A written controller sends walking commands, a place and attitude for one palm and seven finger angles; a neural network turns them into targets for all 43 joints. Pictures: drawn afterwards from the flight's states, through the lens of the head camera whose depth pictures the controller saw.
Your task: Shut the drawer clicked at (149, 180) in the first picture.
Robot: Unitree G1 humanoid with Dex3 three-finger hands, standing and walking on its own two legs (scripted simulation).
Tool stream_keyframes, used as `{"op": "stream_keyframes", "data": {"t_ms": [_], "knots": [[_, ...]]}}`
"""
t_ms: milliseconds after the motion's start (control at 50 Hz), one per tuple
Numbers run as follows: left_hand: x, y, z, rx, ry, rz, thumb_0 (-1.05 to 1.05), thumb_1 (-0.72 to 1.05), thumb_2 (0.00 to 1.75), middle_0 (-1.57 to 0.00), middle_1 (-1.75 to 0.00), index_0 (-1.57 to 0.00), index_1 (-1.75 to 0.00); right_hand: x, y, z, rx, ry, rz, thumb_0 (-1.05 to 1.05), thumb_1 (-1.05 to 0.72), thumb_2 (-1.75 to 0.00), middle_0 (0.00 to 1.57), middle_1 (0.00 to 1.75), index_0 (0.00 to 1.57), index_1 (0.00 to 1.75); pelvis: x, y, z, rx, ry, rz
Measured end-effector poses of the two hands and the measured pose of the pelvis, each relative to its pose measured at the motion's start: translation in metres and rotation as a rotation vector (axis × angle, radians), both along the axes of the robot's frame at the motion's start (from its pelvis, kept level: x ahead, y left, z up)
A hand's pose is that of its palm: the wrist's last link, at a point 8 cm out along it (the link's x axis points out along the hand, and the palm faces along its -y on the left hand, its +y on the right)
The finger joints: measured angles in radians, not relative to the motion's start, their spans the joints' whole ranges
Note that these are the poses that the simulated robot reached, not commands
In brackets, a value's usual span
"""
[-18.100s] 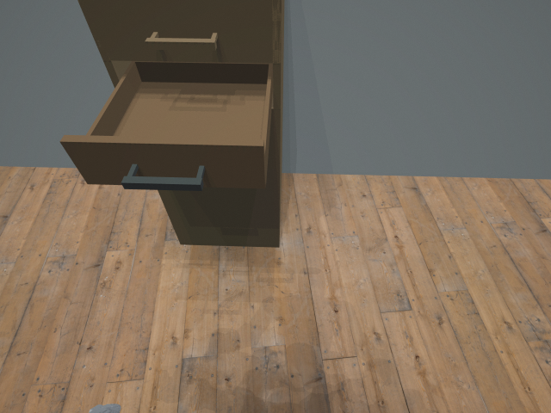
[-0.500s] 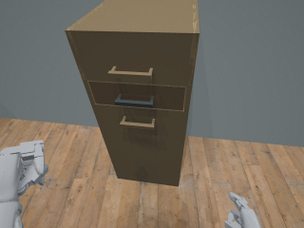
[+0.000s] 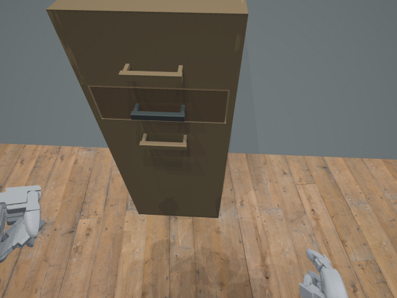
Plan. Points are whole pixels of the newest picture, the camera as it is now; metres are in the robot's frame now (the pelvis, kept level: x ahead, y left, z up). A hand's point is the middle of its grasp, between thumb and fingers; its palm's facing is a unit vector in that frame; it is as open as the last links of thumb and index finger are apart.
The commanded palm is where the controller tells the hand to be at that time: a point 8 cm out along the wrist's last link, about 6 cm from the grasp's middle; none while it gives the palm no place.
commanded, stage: step back with the hand held close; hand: left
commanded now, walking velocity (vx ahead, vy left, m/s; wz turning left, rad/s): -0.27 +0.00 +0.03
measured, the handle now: (159, 111) +0.59 +0.15 +0.01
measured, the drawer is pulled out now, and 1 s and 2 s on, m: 0.00 0.00 0.00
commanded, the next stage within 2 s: stop stepping back and stand still in 1.08 s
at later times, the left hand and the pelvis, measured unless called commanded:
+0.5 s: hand out of the picture +0.12 +0.25 +0.16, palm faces +0.37 -0.79 -0.49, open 3.3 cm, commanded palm +0.05 +0.29 +0.17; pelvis -0.06 +0.00 -0.01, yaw +3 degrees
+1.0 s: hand out of the picture +0.03 +0.27 +0.17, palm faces +0.42 -0.79 -0.45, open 3.3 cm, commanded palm -0.03 +0.30 +0.17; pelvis -0.14 +0.01 +0.00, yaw +4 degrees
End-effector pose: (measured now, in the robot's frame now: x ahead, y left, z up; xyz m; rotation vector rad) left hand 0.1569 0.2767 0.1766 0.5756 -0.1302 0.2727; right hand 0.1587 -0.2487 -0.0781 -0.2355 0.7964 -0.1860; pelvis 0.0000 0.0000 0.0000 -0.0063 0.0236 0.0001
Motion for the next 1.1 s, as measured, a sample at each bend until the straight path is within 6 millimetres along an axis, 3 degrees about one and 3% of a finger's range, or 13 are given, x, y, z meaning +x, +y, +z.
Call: {"op": "stream_keyframes", "data": {"t_ms": [300, 480, 580, 740, 820, 980, 1100], "knots": [[-0.056, 0.001, 0.001, 0.006, -0.11, 0.021, 0.01, 0.89, 0.9, -1.4, -1.6, -1.41, -1.59, -0.034, 0.015, 0.003, 0.002, -0.072, 0.061, 0.01, -0.9, -0.9, 0.21, 0.3, 0.2, 0.3, -0.046, -0.001, -0.009, -0.017, -0.006, 0.018], [-0.071, 0.01, 0.0, 0.014, -0.146, 0.006, 0.01, 0.89, 0.9, -1.41, -1.6, -1.41, -1.59, -0.069, 0.013, 0.002, -0.041, -0.021, 0.041, 0.01, -0.9, -0.9, 0.21, 0.3, 0.2, 0.3, -0.063, 0.004, -0.007, -0.032, -0.005, 0.046], [-0.082, 0.012, 0.004, 0.076, -0.156, 0.007, 0.01, 0.89, 0.9, -1.41, -1.6, -1.41, -1.59, -0.073, 0.013, -0.002, -0.032, -0.033, 0.064, 0.01, -0.9, -0.9, 0.21, 0.3, 0.2, 0.3, -0.073, -0.001, -0.012, -0.023, 0.012, 0.05], [-0.11, -0.006, 0.001, 0.018, -0.157, -0.05, 0.01, 0.89, 0.9, -1.41, -1.6, -1.41, -1.59, -0.079, 0.01, 0.002, -0.018, -0.069, 0.072, 0.01, -0.9, -0.9, 0.21, 0.3, 0.2, 0.3, -0.101, -0.005, -0.013, -0.034, 0.002, 0.05], [-0.127, 0.005, 0.001, 0.0, -0.194, -0.041, 0.01, 0.89, 0.9, -1.41, -1.6, -1.41, -1.59, -0.094, 0.011, 0.006, -0.047, -0.055, 0.051, 0.01, -0.9, -0.9, 0.21, 0.3, 0.2, 0.3, -0.111, 0.003, -0.013, -0.043, 0.005, 0.071], [-0.16, 0.034, 0.008, 0.019, -0.206, 0.029, 0.01, 0.89, 0.9, -1.41, -1.6, -1.41, -1.59, -0.127, 0.033, 0.016, -0.053, -0.062, 0.092, 0.01, -0.9, -0.9, 0.21, 0.3, 0.2, 0.3, -0.14, 0.01, -0.004, -0.094, 0.017, 0.076], [-0.181, 0.017, 0.007, -0.063, -0.223, -0.01, 0.01, 0.89, 0.9, -1.41, -1.6, -1.41, -1.6, -0.15, 0.047, 0.016, -0.018, -0.075, 0.145, 0.01, -0.9, -0.9, 0.21, 0.3, 0.2, 0.3, -0.166, 0.005, -0.001, -0.084, 0.056, 0.017]]}}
